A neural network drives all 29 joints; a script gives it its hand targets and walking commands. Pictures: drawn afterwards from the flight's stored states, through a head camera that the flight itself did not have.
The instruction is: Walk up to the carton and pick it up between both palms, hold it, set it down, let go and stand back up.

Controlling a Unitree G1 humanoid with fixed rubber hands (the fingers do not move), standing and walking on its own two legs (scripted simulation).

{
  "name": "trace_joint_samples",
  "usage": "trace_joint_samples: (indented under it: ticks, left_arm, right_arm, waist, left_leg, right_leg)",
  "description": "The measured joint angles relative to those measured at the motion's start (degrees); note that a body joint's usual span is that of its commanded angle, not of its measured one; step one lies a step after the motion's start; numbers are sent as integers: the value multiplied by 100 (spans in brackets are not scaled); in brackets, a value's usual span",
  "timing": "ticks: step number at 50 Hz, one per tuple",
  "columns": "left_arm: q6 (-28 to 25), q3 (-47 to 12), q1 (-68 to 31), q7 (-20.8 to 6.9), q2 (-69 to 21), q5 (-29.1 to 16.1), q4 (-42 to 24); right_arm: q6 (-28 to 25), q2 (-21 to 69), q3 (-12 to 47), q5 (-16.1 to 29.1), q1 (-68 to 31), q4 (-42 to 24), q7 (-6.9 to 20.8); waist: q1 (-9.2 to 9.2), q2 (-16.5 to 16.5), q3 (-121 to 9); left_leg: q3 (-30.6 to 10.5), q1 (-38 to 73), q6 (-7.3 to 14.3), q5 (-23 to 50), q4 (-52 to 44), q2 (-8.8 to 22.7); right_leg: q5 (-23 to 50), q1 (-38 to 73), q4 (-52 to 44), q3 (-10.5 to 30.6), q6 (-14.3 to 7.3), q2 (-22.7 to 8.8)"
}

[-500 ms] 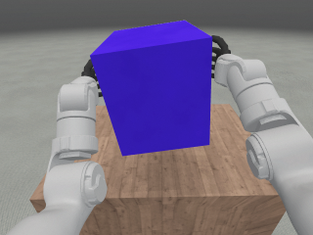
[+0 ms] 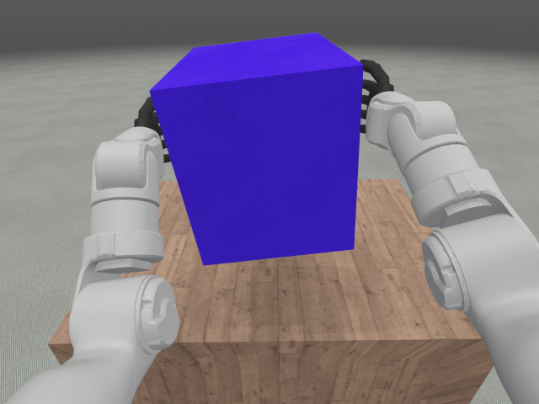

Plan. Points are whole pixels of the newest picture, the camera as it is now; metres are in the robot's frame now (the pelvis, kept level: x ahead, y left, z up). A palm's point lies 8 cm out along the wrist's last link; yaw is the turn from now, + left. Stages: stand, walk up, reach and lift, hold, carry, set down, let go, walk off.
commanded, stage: hold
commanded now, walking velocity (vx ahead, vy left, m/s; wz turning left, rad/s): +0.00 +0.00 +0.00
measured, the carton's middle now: (265, 137) +0.44 +0.00 +0.29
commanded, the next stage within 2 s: none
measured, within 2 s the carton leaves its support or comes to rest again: neither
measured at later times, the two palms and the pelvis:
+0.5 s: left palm (151, 144) +0.37 +0.15 +0.31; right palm (380, 110) +0.37 -0.15 +0.35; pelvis +0.00 +0.00 +0.00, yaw -1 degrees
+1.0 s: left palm (156, 142) +0.37 +0.15 +0.31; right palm (385, 111) +0.37 -0.16 +0.35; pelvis +0.00 +0.00 +0.00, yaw -1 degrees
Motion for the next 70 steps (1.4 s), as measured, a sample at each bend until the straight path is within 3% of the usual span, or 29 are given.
trace_joint_samples:
  ticks: [26, 34, 50, 70]
  left_arm:
    - [-31, 154, -18, 51, -129, 39, 26]
    - [-33, -7, -46, 70, -42, -24, 76]
    - [-83, 76, 6, 89, -142, 25, 10]
    - [-50, 106, -95, 24, -51, 51, 95]
  right_arm:
    - [74, -58, -8, 19, -46, 33, 14]
    - [74, -37, -91, -27, -96, 91, 12]
    - [97, -114, 69, 58, -15, -43, 24]
    - [105, -39, -34, 12, -73, 28, -5]
  waist:
    - [91, 34, -78]
    - [14, 53, -85]
    - [106, 119, -108]
    - [63, 17, -91]
  left_leg:
    - [25, -77, 13, 4, -6, -8]
    - [-39, -68, 10, 2, 1, -30]
    - [15, -90, 9, 7, -16, 1]
    - [-51, -52, -3, 11, -14, -17]
  right_leg:
    - [-2, -122, 45, 117, 3, 18]
    - [-1, -71, 7, 79, 5, 11]
    - [18, -136, 20, 178, -2, 50]
    - [11, -73, 9, 159, -11, 53]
